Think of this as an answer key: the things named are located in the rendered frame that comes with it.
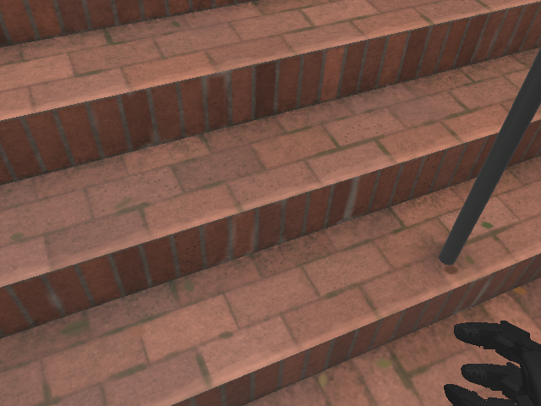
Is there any robot right hand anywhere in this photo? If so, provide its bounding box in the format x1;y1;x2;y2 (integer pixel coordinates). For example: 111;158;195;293
444;321;541;406

